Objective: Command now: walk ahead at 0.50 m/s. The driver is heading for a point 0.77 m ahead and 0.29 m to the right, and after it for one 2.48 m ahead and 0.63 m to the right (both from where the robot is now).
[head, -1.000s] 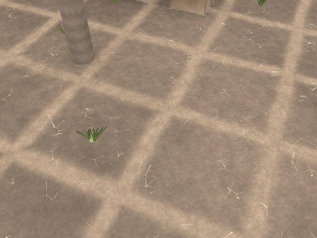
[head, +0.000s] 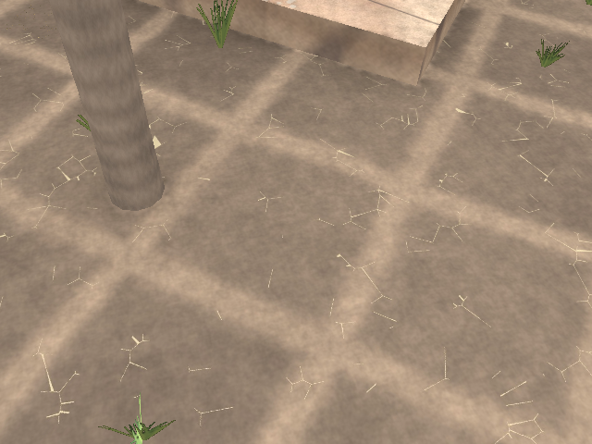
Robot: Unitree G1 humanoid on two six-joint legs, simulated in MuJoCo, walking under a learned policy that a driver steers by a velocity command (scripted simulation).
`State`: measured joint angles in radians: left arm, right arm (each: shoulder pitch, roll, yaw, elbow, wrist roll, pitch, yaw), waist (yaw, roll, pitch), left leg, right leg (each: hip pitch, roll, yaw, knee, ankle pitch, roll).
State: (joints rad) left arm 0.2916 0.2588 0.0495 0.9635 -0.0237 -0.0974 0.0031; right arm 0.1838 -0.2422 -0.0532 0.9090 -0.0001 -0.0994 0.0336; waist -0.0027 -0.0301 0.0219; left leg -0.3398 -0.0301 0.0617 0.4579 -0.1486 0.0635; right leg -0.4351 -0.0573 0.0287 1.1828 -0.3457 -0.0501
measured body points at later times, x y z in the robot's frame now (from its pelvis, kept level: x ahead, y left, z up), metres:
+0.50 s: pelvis +0.28 -0.06 -0.01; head +0.31 -0.07 +0.43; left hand +0.46 +0.19 -0.12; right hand +0.27 -0.33 -0.16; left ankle +0.10 +0.08 -0.66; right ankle +0.37 -0.14 -0.74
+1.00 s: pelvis +0.56 -0.06 -0.01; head +0.59 -0.06 +0.44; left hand +0.65 +0.21 -0.14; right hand +0.69 -0.36 -0.09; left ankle +0.68 +0.02 -0.74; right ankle +0.39 -0.14 -0.69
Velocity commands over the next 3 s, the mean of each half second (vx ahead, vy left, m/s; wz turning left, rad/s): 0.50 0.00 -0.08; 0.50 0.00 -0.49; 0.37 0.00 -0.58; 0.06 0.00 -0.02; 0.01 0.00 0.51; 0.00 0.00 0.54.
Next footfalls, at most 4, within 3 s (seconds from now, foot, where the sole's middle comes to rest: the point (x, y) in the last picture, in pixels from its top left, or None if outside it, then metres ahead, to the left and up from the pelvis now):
0.42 right None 0.41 -0.15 -0.77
0.94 left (293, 344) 0.72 0.01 -0.77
1.44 right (424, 308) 0.82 -0.33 -0.77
1.84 left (342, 267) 0.95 -0.12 -0.77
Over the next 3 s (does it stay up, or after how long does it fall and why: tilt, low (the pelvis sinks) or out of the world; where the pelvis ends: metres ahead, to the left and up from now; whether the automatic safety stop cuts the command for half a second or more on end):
stays up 0.85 -0.17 0.00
